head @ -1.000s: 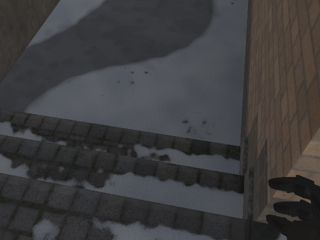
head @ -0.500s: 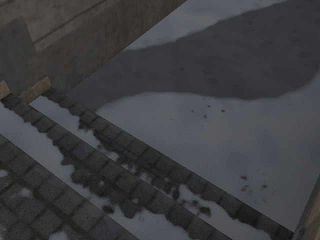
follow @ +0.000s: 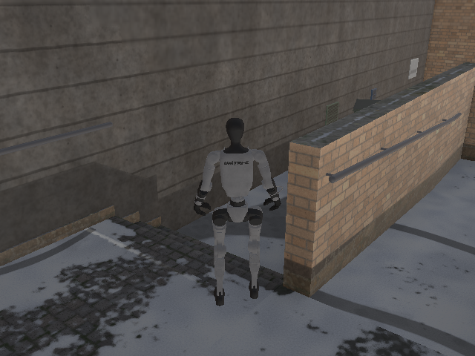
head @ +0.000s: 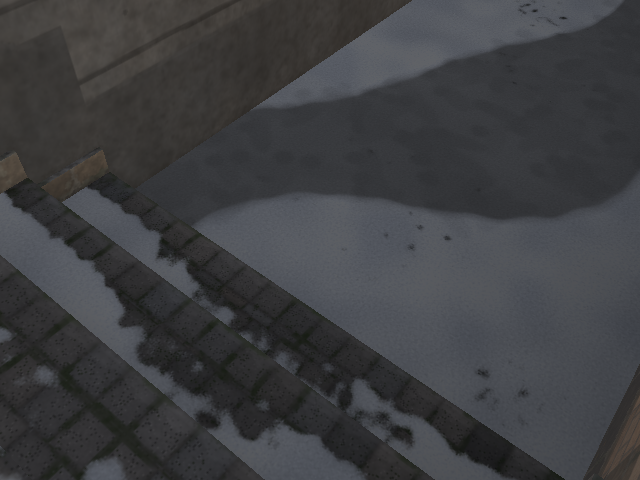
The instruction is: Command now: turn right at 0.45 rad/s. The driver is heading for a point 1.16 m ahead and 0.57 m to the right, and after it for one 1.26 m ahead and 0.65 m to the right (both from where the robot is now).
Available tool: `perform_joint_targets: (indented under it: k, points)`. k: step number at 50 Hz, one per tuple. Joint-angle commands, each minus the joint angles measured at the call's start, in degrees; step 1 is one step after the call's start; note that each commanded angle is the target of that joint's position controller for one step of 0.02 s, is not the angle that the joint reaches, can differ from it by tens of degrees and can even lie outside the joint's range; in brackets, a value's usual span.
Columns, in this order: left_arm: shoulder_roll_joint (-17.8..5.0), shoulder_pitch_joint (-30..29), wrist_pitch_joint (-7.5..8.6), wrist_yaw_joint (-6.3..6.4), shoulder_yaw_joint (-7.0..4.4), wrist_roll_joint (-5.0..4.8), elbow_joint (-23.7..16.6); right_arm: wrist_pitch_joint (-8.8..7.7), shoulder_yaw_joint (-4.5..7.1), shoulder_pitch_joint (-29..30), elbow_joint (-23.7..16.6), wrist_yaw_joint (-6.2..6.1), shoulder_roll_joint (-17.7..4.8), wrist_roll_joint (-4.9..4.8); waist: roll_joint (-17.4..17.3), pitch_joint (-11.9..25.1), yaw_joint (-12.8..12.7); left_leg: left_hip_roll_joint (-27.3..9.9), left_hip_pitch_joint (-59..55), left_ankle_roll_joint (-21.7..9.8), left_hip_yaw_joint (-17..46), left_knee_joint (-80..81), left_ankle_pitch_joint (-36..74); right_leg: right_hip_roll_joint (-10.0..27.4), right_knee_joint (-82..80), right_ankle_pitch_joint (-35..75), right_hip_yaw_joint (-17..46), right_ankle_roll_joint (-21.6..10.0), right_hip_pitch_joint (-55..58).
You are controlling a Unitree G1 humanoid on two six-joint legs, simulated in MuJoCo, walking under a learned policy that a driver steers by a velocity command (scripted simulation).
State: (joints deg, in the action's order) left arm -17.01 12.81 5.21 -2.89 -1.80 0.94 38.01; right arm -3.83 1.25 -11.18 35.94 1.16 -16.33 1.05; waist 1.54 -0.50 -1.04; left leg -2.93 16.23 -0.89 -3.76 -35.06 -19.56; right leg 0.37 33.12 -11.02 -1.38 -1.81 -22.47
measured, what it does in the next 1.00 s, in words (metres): steps on the spot, turning right: left foot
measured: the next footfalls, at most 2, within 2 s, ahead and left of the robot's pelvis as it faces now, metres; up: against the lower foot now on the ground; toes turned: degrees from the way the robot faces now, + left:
left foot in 0.60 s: +0.11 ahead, +0.09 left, +0.00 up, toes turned -32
right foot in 1.08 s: -0.04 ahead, -0.17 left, +0.00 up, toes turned -55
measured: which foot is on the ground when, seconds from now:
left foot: down 0.00-0.14, up 0.16-0.58, down 0.60-1.00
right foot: down 0.00-0.62, up 0.64-1.00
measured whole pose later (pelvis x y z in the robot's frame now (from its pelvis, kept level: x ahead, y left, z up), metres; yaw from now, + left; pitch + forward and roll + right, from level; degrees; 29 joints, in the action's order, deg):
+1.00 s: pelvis +0.05 -0.01 +0.01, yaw -49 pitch +2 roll +1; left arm -15.0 15.8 1.2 -4.9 -0.6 1.5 40.6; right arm -7.0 6.4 -5.4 32.9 -1.7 -19.0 2.4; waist 2.4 -1.3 2.8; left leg -2.3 3.5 -1.4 -16.8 -20.0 -17.4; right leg 6.2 50.0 -17.6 2.5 9.6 -30.1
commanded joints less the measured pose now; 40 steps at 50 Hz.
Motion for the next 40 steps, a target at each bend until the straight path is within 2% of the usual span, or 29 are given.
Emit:
perform_joint_targets:
  k: [1,2,4,6,7,8,9,10,11,12,13,15,16,18,20,22,25,27,28,30,31,32,33,34,35,36,37,39,40]
  points:
    - [-4.5,-1.4,2.16,0.57,-1.84,0.71,-5.0,-1.97,3.67,-1.5,-2.1,-2.55,-9.6,-0.19,-10.8,-0.1,1.5,-20.3,-5.0,-15.8,19.2,18.3,-1.4,-0.6,10.4,-4.3,0.3,-2.0,-6.9]
    - [-4.1,-0.3,1.78,0.59,-1.96,0.83,-4.8,-2.50,3.87,1.1,-2.7,-3.60,-9.8,0.19,-11.2,-0.9,0.4,-21.4,-3.7,-14.6,17.5,18.3,3.0,-0.1,14.2,-9.0,1.2,-2.5,-5.7]
    - [-2.8,-0.1,1.10,0.11,-1.74,1.64,-4.5,-3.23,4.33,5.0,-2.7,-6.12,-10.6,-0.23,-8.5,-2.5,-0.9,-18.2,-3.9,-8.7,9.4,17.3,3.1,1.0,9.5,-11.2,-1.1,-2.7,-3.3]
    - [-4.5,-0.2,1.93,-1.58,-2.94,0.38,-2.4,-2.90,4.07,5.7,-2.5,-6.57,-11.5,-0.04,-5.9,-1.7,0.4,-13.4,-2.2,-4.2,1.9,11.4,-0.8,-2.9,-1.0,2.1,-4.9,-2.4,5.0]
    - [-6.3,0.5,2.64,-1.73,-3.81,0.92,-2.1,-2.54,2.95,2.2,-2.1,-6.25,-10.4,1.05,-2.4,0.3,1.0,-11.4,-0.8,-1.7,-1.1,5.6,-3.8,-3.5,-4.4,10.1,-1.4,-4.1,9.9]
    - [-13.1,4.6,3.47,-0.18,-5.78,1.81,-2.3,-2.29,1.58,-0.7,-4.2,-6.24,-7.1,0.67,8.9,4.6,0.6,-2.8,6.6,5.2,-7.4,-11.8,-12.5,7.4,-9.4,32.2,18.0,-12.8,19.1]
    - [-19.2,11.1,4.08,-0.47,-7.23,1.17,-3.1,-3.46,-0.11,-0.2,-7.9,-6.18,-5.3,0.28,10.0,13.4,-3.0,5.1,20.3,8.0,2.2,-21.4,-24.2,17.0,-14.2,26.5,39.8,-22.5,34.2]
    - [-14.9,12.9,4.79,-0.12,-6.69,2.24,-0.9,-3.60,0.02,5.0,-6.9,-5.60,-6.6,-0.81,5.4,6.2,-6.2,2.9,27.7,7.1,10.0,-28.8,-21.5,16.0,-13.9,17.6,36.2,-18.9,30.5]
    - [-11.7,11.3,4.61,0.21,-5.74,1.98,-1.2,-3.48,0.44,5.9,-6.1,-6.15,-8.6,-0.60,5.4,4.4,-5.7,2.1,30.5,6.6,11.0,-36.8,-19.0,14.7,-12.9,12.1,33.6,-17.1,27.4]
    - [-9.8,9.8,3.77,0.82,-4.81,1.85,-1.9,-3.49,0.81,4.6,-5.3,-6.58,-9.7,0.62,2.8,5.6,-4.1,1.5,30.0,6.1,11.3,-40.5,-16.4,14.1,-12.9,12.0,32.1,-16.4,23.7]
    - [-8.8,7.0,3.04,1.05,-3.92,1.35,-2.5,-3.43,0.31,3.4,-4.8,-6.91,-8.5,1.49,1.1,5.0,-1.7,0.3,27.1,5.6,12.0,-40.7,-13.7,13.3,-13.4,14.0,30.5,-16.0,17.2]
    - [-7.0,2.1,1.83,0.62,-2.88,1.80,-4.8,-2.22,-0.27,1.7,-4.4,-7.17,-7.9,2.28,-0.5,4.7,1.2,0.1,20.4,5.7,11.2,-37.6,-8.7,10.8,-16.4,12.7,28.4,-15.7,7.6]
    - [-7.2,0.8,2.00,0.31,-2.61,1.69,-5.5,-1.47,-0.12,0.0,-3.5,-7.02,-8.6,1.41,1.5,6.1,1.7,0.5,17.0,5.7,10.5,-36.5,-5.8,9.2,-16.2,13.3,26.8,-14.7,5.3]
    - [-8.4,-0.1,2.50,0.20,-2.74,2.33,-6.4,0.04,-0.69,-3.0,-2.4,-6.11,-7.9,1.09,1.6,5.4,2.5,1.5,12.6,6.5,8.3,-31.0,-2.7,7.3,-16.2,14.7,25.3,-14.1,0.7]
    - [-9.1,1.6,2.85,0.25,-3.03,2.13,-6.9,1.19,-1.16,-2.2,-2.3,-5.71,-7.2,0.37,3.1,5.8,1.1,2.1,11.2,7.3,7.3,-23.5,-2.0,6.4,-15.5,14.5,26.4,-13.6,2.1]
    - [-7.7,5.1,2.44,0.51,-2.80,1.46,-6.4,2.47,-2.17,0.5,-2.0,-5.56,-4.9,1.21,4.0,6.5,-0.6,2.6,9.6,7.1,8.5,-14.5,-2.3,6.3,-14.9,8.3,30.0,-13.6,4.8]
    - [-8.5,5.7,1.25,0.61,-3.45,1.24,-7.5,2.34,-2.37,3.8,-2.0,-5.57,-4.7,0.54,5.6,6.6,-2.7,5.4,9.7,6.2,8.2,-4.4,-1.2,6.4,-14.4,1.3,35.5,-13.7,8.6]
    - [-8.7,4.0,0.09,0.18,-3.72,1.34,-8.4,1.72,-1.45,3.0,-1.7,-5.03,-5.4,-0.53,5.8,6.5,-1.4,6.7,5.0,4.4,8.0,4.0,0.8,6.2,-14.0,1.4,38.7,-13.6,6.9]
    - [-8.1,1.5,-0.94,0.26,-3.58,1.23,-9.0,1.14,-1.18,0.6,-0.9,-4.57,-5.7,-0.75,3.8,6.8,0.4,5.6,-0.4,2.9,8.1,10.8,4.9,4.8,-13.1,-9.8,39.1,-11.9,2.9]
    - [-5.7,3.5,-2.28,0.63,-2.25,1.14,-7.3,-0.36,-0.89,-5.3,1.2,-3.49,-4.2,-0.88,1.4,6.0,2.7,0.6,-21.1,-1.5,9.6,14.1,8.0,1.5,-10.4,-26.4,40.0,-7.9,-17.8]
    - [-1.4,5.3,-2.16,0.77,-0.97,1.60,-9.0,-0.95,0.05,-11.3,2.7,-3.76,-6.4,0.14,-6.7,9.9,3.8,-12.0,-32.4,-14.4,25.4,17.4,-0.9,-4.1,-2.0,-27.1,32.6,-2.3,-31.0]
    - [2.1,2.6,-1.80,0.02,0.64,3.79,-9.7,-2.02,0.79,-10.2,3.5,-3.65,-8.1,1.85,-8.2,4.9,4.9,-24.3,-34.2,-22.7,40.2,25.3,-10.3,-8.6,12.7,-15.1,20.5,4.2,-42.9]
    - [-0.3,-0.1,-1.77,0.34,0.13,3.78,-7.7,-2.47,0.05,-3.1,1.2,-3.44,-5.1,1.92,-1.2,3.3,3.0,-22.4,-30.3,-17.3,35.3,26.1,-14.2,-2.3,20.3,-7.2,18.5,5.3,-44.0]
    - [-1.5,2.2,-1.59,0.93,-0.71,2.68,-5.2,-3.44,-0.52,4.6,-1.4,-3.36,-2.9,0.69,-5.5,3.8,0.4,-18.2,-24.0,-13.2,27.9,26.6,-13.7,-2.4,25.4,-3.0,15.4,6.8,-39.4]
    - [-6.1,2.3,0.22,1.27,-3.45,1.60,-5.7,-3.48,0.00,13.0,-5.2,-3.47,-3.9,-1.26,-5.6,2.7,-2.5,-12.8,-13.3,-16.2,14.8,23.3,27.2,-3.6,32.1,-8.2,9.4,9.0,-27.6]
    - [-6.0,3.4,1.24,0.63,-2.83,1.83,-5.2,-3.64,0.50,14.9,-5.5,-4.24,-4.8,-1.39,-3.7,5.8,-3.5,-10.8,-8.7,-15.8,7.5,20.5,49.9,-3.6,38.0,-11.3,4.4,9.4,-20.7]
    - [-4.1,4.5,1.85,-0.79,-1.37,2.04,-4.6,-4.07,1.05,15.6,-6.0,-5.37,-6.1,-0.47,-3.1,6.4,-3.3,-10.0,-4.8,-15.1,2.6,20.3,58.1,-2.4,41.1,-11.6,0.9,9.6,-15.8]
    - [-2.9,4.5,0.79,-2.85,-0.11,1.30,-3.8,-4.19,2.66,12.3,-5.5,-6.65,-8.9,1.40,-3.5,4.9,-0.1,-10.0,-5.2,-14.6,-1.7,21.2,49.8,0.4,40.3,-5.9,2.0,9.5,-15.1]
    - [-1.5,2.5,0.07,-3.14,0.08,0.65,-4.7,-4.54,3.41,13.3,-6.4,-7.01,-9.3,1.23,-3.0,2.7,0.9,-10.2,-6.2,-12.7,-2.8,20.3,46.1,1.8,41.0,-4.2,3.5,10.2,-17.2]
